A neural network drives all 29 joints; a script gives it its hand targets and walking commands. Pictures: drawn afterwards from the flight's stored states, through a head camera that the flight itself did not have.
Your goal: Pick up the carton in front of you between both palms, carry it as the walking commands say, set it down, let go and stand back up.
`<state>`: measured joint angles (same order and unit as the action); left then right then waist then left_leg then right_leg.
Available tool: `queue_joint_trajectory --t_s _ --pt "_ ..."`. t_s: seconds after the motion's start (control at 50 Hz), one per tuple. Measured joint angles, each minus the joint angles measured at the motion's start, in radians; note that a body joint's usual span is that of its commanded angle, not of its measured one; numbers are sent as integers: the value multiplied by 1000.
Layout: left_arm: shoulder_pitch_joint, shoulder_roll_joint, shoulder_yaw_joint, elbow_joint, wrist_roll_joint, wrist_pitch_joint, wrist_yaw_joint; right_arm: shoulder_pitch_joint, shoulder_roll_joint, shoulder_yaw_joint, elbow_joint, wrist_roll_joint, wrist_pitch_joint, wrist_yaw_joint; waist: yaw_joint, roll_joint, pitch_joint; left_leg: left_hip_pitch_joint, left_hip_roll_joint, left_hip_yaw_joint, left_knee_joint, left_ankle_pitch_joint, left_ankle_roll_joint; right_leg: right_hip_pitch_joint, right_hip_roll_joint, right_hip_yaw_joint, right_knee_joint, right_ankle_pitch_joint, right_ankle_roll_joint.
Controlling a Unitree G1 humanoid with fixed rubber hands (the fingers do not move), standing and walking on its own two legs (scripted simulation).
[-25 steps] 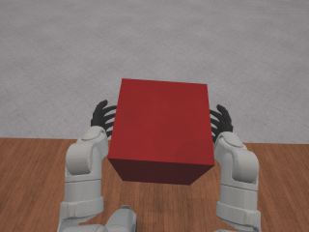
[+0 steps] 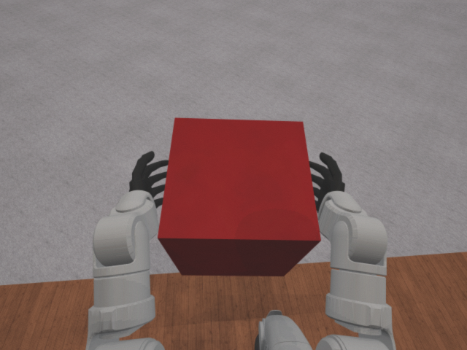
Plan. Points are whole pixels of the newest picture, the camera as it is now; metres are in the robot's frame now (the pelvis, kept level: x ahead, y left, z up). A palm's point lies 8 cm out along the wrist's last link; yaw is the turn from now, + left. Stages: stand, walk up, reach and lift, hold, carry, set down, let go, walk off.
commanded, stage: carry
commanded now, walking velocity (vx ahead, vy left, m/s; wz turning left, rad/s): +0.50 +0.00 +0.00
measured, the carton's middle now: (235, 206) +0.35 -0.01 +0.03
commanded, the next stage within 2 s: none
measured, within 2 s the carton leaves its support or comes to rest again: neither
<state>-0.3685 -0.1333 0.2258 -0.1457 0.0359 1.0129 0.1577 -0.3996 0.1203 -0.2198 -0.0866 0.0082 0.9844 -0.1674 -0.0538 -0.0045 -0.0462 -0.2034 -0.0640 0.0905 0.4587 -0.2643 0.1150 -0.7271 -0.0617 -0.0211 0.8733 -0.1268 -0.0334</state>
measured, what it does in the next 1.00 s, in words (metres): goes down: right foot, then left foot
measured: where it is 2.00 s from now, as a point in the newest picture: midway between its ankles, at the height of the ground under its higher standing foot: (218, 152)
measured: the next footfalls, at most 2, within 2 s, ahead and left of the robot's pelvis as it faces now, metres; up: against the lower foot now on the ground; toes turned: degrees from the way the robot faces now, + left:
right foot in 0.18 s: +0.30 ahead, -0.08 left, -0.03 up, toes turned -3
left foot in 0.72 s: +0.64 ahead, +0.06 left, -0.05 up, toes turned +5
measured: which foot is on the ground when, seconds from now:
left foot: down 0.00-0.18, up 0.20-0.70, down 0.72-1.00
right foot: up 0.00-0.16, down 0.18-0.74, up 0.76-1.00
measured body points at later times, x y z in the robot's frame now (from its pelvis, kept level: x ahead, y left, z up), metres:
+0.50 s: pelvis +0.31 -0.04 -0.03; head +0.35 -0.05 +0.42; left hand +0.63 +0.13 +0.04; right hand +0.65 -0.17 +0.04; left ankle +0.40 +0.12 -0.70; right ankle +0.27 -0.08 -0.76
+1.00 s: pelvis +0.62 +0.02 -0.05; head +0.65 +0.03 +0.40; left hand +0.96 +0.15 +0.03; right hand +0.95 -0.15 +0.04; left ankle +0.60 +0.06 -0.79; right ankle +0.68 -0.14 -0.71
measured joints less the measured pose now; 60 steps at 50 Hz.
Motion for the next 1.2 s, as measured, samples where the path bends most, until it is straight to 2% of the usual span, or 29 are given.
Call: queue_joint_trajectory --t_s 0.1,0.16,0.18,0.22,0.26,0.3,0.42,0.5,0.62,0.68,0.7,0.72,0.76,0.8,0.84,0.94,1.02,1.12,1.2 --pt "10 12 1 -8 0 17 -1 -6 5 13 13 -15 10 2 -10 -15 -35 123 -13 -19 -13 -107 -20 76 35 -53 -278 183 -28" --pt "3 8 0 28 10 24 -3 -2 -4 11 32 -23 25 4 -2 -12 -54 176 -17 -28 82 -209 -35 188 73 -99 -415 241 -54" --pt "-5 5 -2 47 16 26 -4 0 -9 7 38 -24 31 5 5 -16 -60 165 -20 -27 183 -240 -42 237 78 -107 -438 245 -66" --pt "-22 -7 0 95 32 11 -5 -14 -33 3 73 -19 32 8 37 24 -55 56 4 -49 489 -268 -60 221 107 -118 -321 90 -102" --pt "-26 -7 -3 132 35 8 -6 -6 -36 -3 94 -20 31 9 68 18 -37 -84 -3 -80 755 -256 -60 224 112 -118 -256 19 -110" --pt "-4 -4 1 133 25 5 -5 6 -11 -15 98 -34 28 8 87 7 -18 -206 14 -86 840 -205 -58 257 115 -114 -264 -4 -107" --pt "18 8 2 97 -27 -46 -8 31 36 -25 33 -61 -16 13 105 0 26 -447 100 -86 640 -78 -77 376 119 -104 -343 -58 -110" --pt "10 12 -16 72 -39 -63 -8 51 28 -11 -22 -57 -30 15 108 0 24 -513 126 -75 486 57 -88 463 120 -87 -390 -103 -97" --pt "-8 10 -43 36 -33 -45 -5 60 2 -1 -90 -43 -3 9 111 15 -12 -464 106 -26 205 263 -76 617 128 -60 -437 -206 -70" --pt "-17 13 -47 38 -25 -20 -2 51 -5 -2 -85 -42 21 5 114 15 -39 -377 71 17 51 324 -47 695 129 -47 -415 -289 -53" --pt "-18 17 -45 40 -23 -10 -2 42 -5 -1 -72 -44 28 3 109 14 -45 -333 58 34 5 337 -37 709 128 -44 -371 -323 -46" --pt "-19 25 -42 43 -23 1 -1 31 -2 1 -54 -48 33 2 102 12 -53 -286 52 43 -15 289 -26 701 125 -42 -283 -355 -38" --pt "-34 52 -36 65 -30 15 -1 -2 6 2 -4 -60 31 -1 70 -18 -50 -288 28 54 74 127 -4 587 100 -23 22 -370 -10" --pt "-33 58 -27 85 -34 27 0 -14 8 2 31 -56 41 1 38 -10 -38 -277 25 52 112 92 6 442 106 2 291 -361 -6" --pt "-27 35 -10 93 -23 36 2 3 8 -4 37 -50 48 0 18 -2 -24 -237 19 46 92 73 8 318 86 3 380 -309 -8" --pt "-14 -16 16 59 8 19 0 20 4 -17 24 -16 21 0 -1 -1 11 -120 13 32 3 39 6 101 16 4 264 -193 10" --pt "1 -14 6 16 11 2 -2 11 -1 -6 11 1 1 0 -4 0 11 -21 15 15 -70 7 -4 18 -14 -9 113 -99 28" --pt "23 -1 -12 -44 1 12 -2 19 4 11 -39 0 10 1 11 -4 -14 116 21 -4 -147 -54 -30 28 -9 -52 -122 29 25" --pt "66 2 -31 -97 -10 44 -2 69 19 27 -106 -12 44 2 29 0 -43 228 32 -14 -163 -139 -58 131 29 -124 -349 113 4"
